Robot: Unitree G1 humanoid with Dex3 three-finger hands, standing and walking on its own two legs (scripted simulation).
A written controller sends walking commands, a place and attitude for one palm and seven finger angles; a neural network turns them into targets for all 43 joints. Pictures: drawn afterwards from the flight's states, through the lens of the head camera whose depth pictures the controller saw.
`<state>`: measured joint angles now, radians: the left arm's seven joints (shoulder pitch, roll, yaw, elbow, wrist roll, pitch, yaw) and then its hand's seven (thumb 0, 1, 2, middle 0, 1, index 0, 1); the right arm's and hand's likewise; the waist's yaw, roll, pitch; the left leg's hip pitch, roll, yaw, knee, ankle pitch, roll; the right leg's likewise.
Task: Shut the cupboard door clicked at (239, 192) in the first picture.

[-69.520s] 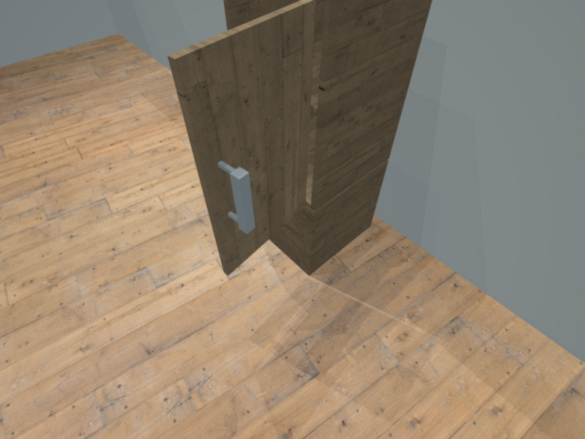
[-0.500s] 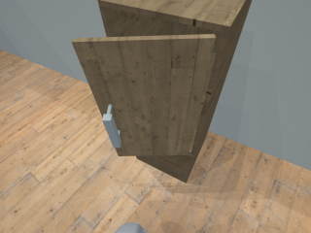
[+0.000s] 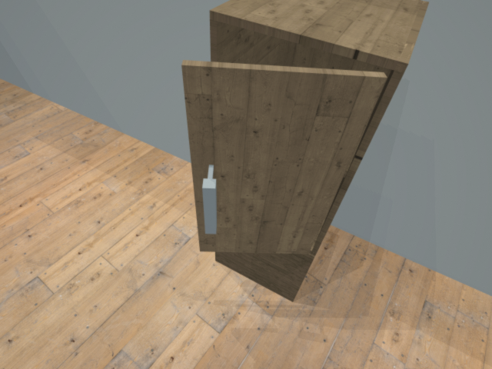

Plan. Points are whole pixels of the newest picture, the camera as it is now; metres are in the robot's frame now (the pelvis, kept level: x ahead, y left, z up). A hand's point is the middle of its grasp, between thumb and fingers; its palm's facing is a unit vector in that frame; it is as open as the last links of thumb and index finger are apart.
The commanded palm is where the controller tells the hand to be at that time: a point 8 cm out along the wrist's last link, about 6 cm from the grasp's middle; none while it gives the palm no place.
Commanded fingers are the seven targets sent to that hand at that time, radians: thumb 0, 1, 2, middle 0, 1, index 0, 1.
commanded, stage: come to a stop and stand still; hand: left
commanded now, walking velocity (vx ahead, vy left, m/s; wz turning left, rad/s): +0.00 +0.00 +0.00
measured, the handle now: (211, 200) +0.47 +0.12 -0.06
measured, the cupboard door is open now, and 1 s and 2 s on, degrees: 28 28 28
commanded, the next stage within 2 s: look again from close up in 0.64 s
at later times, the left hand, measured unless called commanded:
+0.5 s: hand out of the picture +0.04 +0.17 -0.18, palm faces +0.04 -0.98 -0.17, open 7.3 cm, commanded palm none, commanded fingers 0.00 0.90 0.90 -0.20 -0.30 -0.20 -0.30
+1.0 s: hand out of the picture +0.03 +0.18 -0.17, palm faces +0.03 -0.97 -0.23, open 7.4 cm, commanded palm none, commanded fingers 0.00 0.90 0.90 -0.20 -0.30 -0.20 -0.30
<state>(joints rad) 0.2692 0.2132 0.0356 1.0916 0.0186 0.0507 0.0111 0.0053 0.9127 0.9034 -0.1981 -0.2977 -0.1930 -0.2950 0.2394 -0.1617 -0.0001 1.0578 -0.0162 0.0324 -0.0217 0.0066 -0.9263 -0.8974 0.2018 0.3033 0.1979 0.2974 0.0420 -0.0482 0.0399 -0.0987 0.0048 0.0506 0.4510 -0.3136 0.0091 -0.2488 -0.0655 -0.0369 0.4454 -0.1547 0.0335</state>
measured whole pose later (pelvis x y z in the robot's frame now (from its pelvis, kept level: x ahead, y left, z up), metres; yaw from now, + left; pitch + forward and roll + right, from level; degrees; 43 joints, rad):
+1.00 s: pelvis +0.03 +0.00 -0.01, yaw +0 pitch -2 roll +0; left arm 0.28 0.15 -0.01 1.12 0.01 0.00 0.03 0.01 0.92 0.90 -0.20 -0.30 -0.19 -0.30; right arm 0.32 -0.16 0.00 1.05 -0.02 -0.02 -0.04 0.01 -0.92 -0.90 0.20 0.30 0.19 0.30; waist 0.00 0.05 0.03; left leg -0.08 0.00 0.06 0.50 -0.38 0.01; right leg -0.26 -0.08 -0.03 0.55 -0.25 0.04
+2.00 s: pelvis -0.06 -0.01 -0.13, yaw +3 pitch +15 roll -2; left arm 0.33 0.20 0.07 -0.11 -0.21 -0.46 -0.23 0.02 0.90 0.91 -0.65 -0.79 -0.64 -0.79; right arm 0.16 -0.17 0.06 0.50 -0.01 -0.24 -0.04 0.02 -0.90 -0.90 0.20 0.30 0.20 0.30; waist 0.04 0.01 -0.11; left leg -1.00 0.00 -0.06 1.38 -0.63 -0.01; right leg -1.09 -0.09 -0.08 1.26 -0.42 0.01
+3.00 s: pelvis -0.02 -0.02 -0.10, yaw +4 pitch +17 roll -1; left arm 0.36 0.21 0.17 -0.04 -0.27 -0.38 -0.25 0.01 0.90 0.90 -1.30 -1.50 -1.29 -1.49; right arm 0.27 -0.24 0.00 0.47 0.01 -0.16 -0.05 0.02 -0.90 -0.90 0.20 0.30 0.20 0.30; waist 0.00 0.02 -0.15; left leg -0.90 0.01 -0.06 1.25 -0.64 -0.03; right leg -1.02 -0.06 -0.07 1.19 -0.46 0.00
